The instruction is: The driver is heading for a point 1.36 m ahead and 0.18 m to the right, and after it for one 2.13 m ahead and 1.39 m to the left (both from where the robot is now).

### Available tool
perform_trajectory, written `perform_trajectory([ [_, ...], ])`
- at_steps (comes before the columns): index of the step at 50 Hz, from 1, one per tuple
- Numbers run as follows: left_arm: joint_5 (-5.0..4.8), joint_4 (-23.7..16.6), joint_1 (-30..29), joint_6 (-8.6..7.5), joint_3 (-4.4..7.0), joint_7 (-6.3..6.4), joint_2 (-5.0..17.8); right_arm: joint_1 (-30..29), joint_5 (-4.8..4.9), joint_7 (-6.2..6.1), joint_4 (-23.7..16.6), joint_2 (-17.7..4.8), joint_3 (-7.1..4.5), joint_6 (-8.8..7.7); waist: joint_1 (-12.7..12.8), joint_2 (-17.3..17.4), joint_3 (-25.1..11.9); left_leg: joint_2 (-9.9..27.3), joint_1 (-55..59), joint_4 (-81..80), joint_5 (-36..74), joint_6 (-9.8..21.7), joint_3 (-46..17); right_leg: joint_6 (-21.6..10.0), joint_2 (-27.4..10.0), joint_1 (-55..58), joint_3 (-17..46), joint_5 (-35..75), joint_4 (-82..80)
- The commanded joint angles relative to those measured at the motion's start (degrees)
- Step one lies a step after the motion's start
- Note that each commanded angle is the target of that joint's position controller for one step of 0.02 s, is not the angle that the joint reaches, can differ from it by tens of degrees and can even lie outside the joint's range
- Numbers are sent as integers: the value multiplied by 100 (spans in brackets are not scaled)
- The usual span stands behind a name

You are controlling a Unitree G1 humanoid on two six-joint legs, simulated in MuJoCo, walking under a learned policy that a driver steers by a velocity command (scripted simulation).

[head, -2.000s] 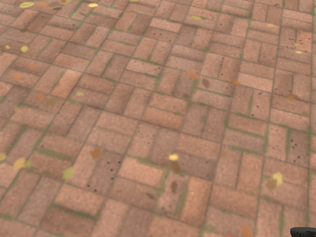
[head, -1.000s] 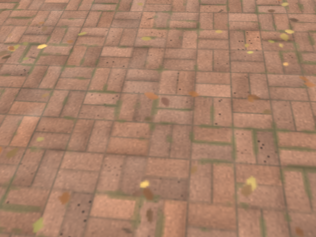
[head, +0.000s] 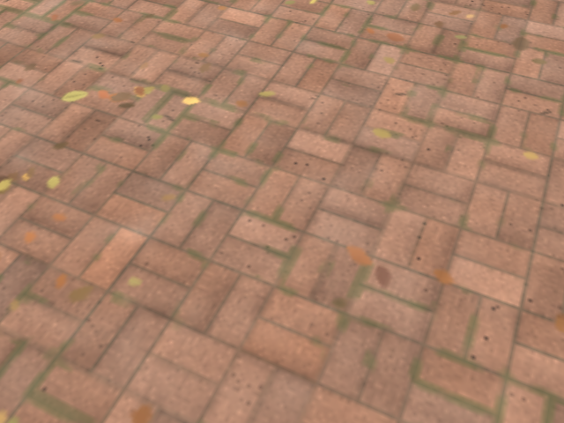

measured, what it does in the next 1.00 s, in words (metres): walks ahead, turning right: left foot, then right foot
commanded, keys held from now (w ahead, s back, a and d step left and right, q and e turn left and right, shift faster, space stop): w+q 0.02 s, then w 0.10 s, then w+e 0.70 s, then s+e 0.18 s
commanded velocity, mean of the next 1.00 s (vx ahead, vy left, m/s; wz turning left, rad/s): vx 0.45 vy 0.00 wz -0.24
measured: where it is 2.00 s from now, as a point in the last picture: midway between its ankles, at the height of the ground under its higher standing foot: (329, 286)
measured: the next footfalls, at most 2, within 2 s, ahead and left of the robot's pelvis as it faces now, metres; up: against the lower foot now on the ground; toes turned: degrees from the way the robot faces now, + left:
left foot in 0.32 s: +0.34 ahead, +0.17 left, +0.00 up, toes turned +4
right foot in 0.84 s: +0.60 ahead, -0.11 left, +0.00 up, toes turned -17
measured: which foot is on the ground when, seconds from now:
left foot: up 0.00-0.30, down 0.32-0.84, up 0.86-1.00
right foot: down 0.00-0.32, up 0.34-0.82, down 0.84-1.00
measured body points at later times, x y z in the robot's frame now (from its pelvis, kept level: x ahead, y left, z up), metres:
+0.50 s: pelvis +0.27 +0.07 +0.00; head +0.30 +0.08 +0.45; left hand +0.37 +0.35 -0.12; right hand +0.38 -0.21 -0.10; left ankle +0.30 +0.17 -0.74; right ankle +0.24 -0.09 -0.65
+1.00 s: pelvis +0.51 -0.02 -0.01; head +0.57 -0.06 +0.44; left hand +0.74 +0.20 -0.10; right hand +0.57 -0.34 -0.12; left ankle +0.52 +0.15 -0.64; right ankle +0.56 -0.10 -0.74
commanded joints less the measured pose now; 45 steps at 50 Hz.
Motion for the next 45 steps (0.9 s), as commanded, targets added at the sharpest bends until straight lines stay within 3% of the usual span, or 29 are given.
perform_trajectory([
  [1,-38,-161,6,-155,197,40,650,-98,-20,52,-505,-182,-50,14,42,-785,9,499,-1087,-193,335,-20,-311,-982,-1644,695,1403,272,-1555],
  [5,-55,83,146,-162,251,9,877,-575,-103,116,-646,-25,64,-41,89,-519,163,412,-1185,-1501,1167,-89,-297,-1114,-1604,765,783,867,-1754],
  [8,-183,245,314,-85,258,7,1017,-1233,-128,229,-787,21,146,-171,263,-442,341,299,-780,-2649,1790,-42,146,-1022,-1422,680,400,1054,-1770],
  [11,-281,459,722,21,290,-9,1237,-1728,-95,304,-974,-75,143,-256,367,-490,424,176,-563,-3324,1675,42,271,-969,-1601,1061,583,1308,-1599],
  [13,-291,549,814,113,308,6,1360,-1639,-94,323,-988,-279,60,-297,205,-605,272,8,-187,-3665,1361,146,325,-850,-1704,1401,696,1869,-1209],
  [14,-291,569,758,152,302,19,1401,-1264,-107,306,-900,-417,-21,-312,-77,-665,9,-155,472,-3888,1361,242,447,-731,-1610,1401,603,2638,-698],
  [15,-270,594,775,173,247,31,1297,-470,-129,257,-659,-655,-165,-306,-499,-641,-516,-315,1699,-4009,1467,385,568,-558,-1338,1111,398,3212,276],
  [16,-159,498,760,148,108,41,982,510,-185,171,-467,-1003,-302,-272,-944,-474,-1294,353,3376,-3734,1545,635,-43,-304,-1046,97,225,2187,1749],
  [17,-118,292,1389,85,-125,24,194,852,-324,112,-431,-1583,-396,-234,-608,1064,-2214,2025,5195,-4174,393,1429,-2725,122,-115,-1990,160,-1369,3976],
  [18,-257,393,1176,18,-20,27,680,901,-321,118,-476,-1097,-270,-247,-825,847,-2487,2164,4932,-4878,-125,1515,-3710,130,-83,-2444,1077,-2199,4847],
  [19,-393,239,785,12,102,21,999,575,-266,131,-412,-806,-163,-265,-736,699,-1544,1999,4336,-4977,-122,1294,-2804,84,-347,-2940,1071,-1830,5107],
  [20,-359,170,528,21,90,41,946,245,-216,144,-376,-603,-102,-289,-562,505,-1015,1771,3640,-5093,246,1178,-2077,64,-606,-2928,909,-1359,4948],
  [21,-262,158,412,57,105,58,890,-73,-226,163,-338,-409,-56,-320,-371,407,-668,1554,3012,-5279,617,1105,-1558,76,-769,-2748,886,-978,4682],
  [23,-262,262,658,228,118,55,710,-417,-281,173,-283,-204,-34,-433,-50,471,-442,1335,2240,-5694,1142,1037,-826,122,-939,-2103,951,-524,4442],
  [25,-256,239,610,360,91,57,514,-525,-277,149,-164,-240,-74,-533,67,255,-207,1352,1966,-5963,1659,1086,-325,195,-955,-2100,969,-322,4245],
  [28,-206,69,197,413,72,45,443,-457,-301,78,17,-378,-141,-560,31,75,70,1292,2058,-6111,2028,1047,318,258,-946,-2449,1028,380,3464],
  [31,-187,-83,-310,360,5,-87,336,-374,-272,14,115,-560,-194,-504,-137,0,216,1180,2169,-6159,2109,933,907,204,-865,-2302,740,1198,2370],
  [34,-179,-319,-884,355,-35,-196,323,-104,-198,-13,260,-739,-261,-421,-352,-106,412,1322,2536,-6128,2128,878,1183,72,-802,-2335,459,1255,1715],
  [37,-175,-535,-1181,371,-8,-273,435,37,-88,-8,384,-870,-320,-299,-373,-72,481,1470,3133,-5785,2614,757,1357,-158,-697,-2426,247,752,1365],
  [39,-165,-602,-1000,400,81,-291,597,-28,-37,-25,384,-1045,-366,-215,-158,89,195,1466,3357,-5077,4402,633,1522,-380,-360,-1889,-83,184,1317],
  [40,-178,-531,-548,424,179,-279,754,-87,-4,-33,366,-1113,-383,-163,128,161,-123,1399,3348,-4337,5304,555,1616,-523,-105,-1262,-259,-58,1303],
  [41,-205,-316,313,440,344,-232,1004,-185,27,-41,337,-1074,-357,-117,632,81,-577,1188,2988,-3168,5560,385,1790,-720,206,-69,-368,158,975],
  [42,-183,-102,1186,498,562,-116,1501,-133,-76,-71,226,-875,-270,-139,991,-392,-1032,886,1747,-1420,4241,31,1789,-975,-61,1568,395,877,788],
  [43,-113,-229,816,471,636,-47,2219,367,-338,-42,-131,-9,-15,-258,149,-2079,-1424,-421,-811,809,-1411,-488,1362,-2073,-1658,3217,3610,1579,346],
  [44,-53,-541,788,361,497,-109,1827,63,-195,3,-84,-487,-34,-418,532,-1220,-2425,-539,-1078,1526,-1967,-474,-65,-2435,-2224,3444,4817,2376,-240],
  [45,-23,-561,464,278,394,-150,1501,-443,-14,8,-226,-727,-95,-453,541,-770,-1827,-271,-1308,1479,-1514,-389,-203,-2174,-2076,2973,3775,3631,-164],
])
Keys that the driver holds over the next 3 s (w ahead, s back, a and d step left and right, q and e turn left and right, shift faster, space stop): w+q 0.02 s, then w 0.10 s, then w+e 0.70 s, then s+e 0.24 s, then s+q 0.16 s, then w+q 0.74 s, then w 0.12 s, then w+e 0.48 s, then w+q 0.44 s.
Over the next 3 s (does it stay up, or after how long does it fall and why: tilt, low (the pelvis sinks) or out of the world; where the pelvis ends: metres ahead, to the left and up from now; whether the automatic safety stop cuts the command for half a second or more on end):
stays up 1.39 -0.14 0.01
